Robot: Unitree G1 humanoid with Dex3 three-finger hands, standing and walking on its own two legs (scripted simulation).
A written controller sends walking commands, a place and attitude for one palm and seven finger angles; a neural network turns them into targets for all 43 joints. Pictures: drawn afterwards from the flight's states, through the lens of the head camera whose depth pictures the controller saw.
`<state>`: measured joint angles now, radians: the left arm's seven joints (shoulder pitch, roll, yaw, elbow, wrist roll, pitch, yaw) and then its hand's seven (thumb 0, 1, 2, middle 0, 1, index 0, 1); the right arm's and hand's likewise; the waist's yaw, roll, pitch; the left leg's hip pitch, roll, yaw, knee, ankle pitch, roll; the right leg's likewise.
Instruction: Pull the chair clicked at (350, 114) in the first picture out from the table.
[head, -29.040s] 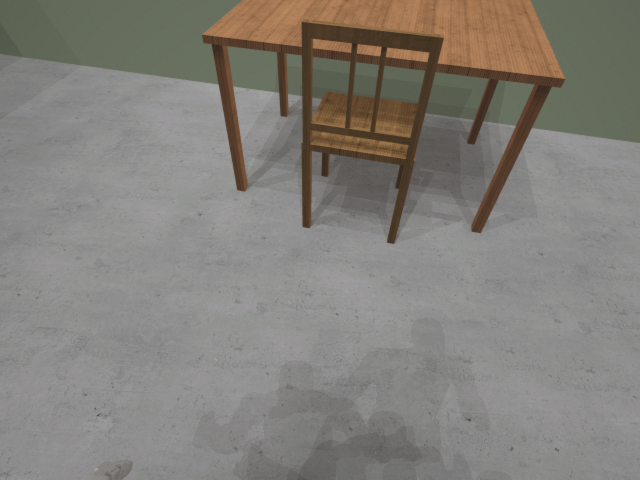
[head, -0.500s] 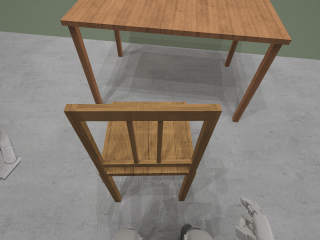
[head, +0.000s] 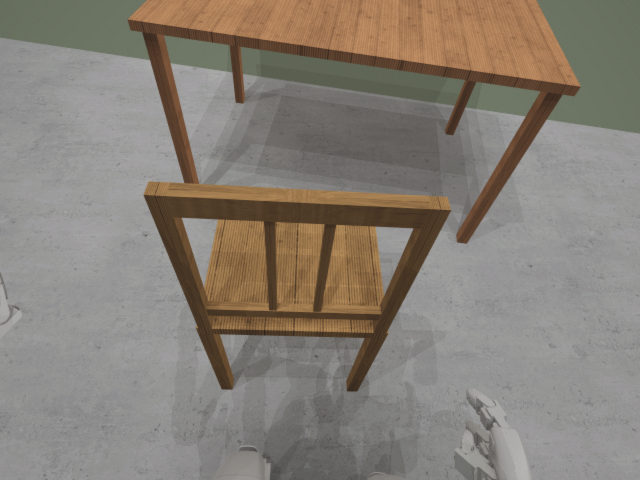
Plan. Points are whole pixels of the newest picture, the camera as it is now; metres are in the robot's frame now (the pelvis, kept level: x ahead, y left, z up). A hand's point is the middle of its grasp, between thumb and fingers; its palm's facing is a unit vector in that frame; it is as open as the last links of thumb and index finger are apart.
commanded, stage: step back with the hand held close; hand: left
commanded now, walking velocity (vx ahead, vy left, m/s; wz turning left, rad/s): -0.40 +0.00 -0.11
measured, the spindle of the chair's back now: (271, 268) +0.44 +0.11 -0.09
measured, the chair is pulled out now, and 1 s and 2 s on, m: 0.52 0.52 0.52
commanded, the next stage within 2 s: stop stepping back and stand still in 0.22 s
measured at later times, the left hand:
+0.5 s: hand (9, 391) +0.15 +0.23 +0.20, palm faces +0.17 -0.84 -0.52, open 7.4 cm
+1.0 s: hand out of the picture +0.10 +0.24 +0.20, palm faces +0.30 -0.82 -0.49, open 7.4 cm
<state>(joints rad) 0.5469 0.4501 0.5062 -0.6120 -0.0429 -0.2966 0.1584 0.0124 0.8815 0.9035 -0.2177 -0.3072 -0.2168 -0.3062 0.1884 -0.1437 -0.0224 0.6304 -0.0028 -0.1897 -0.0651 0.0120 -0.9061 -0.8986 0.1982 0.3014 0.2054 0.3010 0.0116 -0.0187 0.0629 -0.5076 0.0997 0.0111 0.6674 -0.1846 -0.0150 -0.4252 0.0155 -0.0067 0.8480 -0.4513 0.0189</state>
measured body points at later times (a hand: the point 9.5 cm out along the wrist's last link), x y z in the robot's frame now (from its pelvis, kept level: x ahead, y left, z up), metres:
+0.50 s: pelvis -0.08 +0.01 +0.02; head -0.03 +0.06 +0.47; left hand +0.13 +0.27 +0.23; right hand +0.06 -0.23 -0.04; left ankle -0.02 +0.12 -0.72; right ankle -0.10 -0.12 -0.68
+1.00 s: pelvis -0.13 +0.01 +0.02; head -0.14 +0.03 +0.47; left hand +0.08 +0.29 +0.22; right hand -0.04 -0.25 -0.06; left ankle -0.10 +0.10 -0.72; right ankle -0.15 -0.12 -0.71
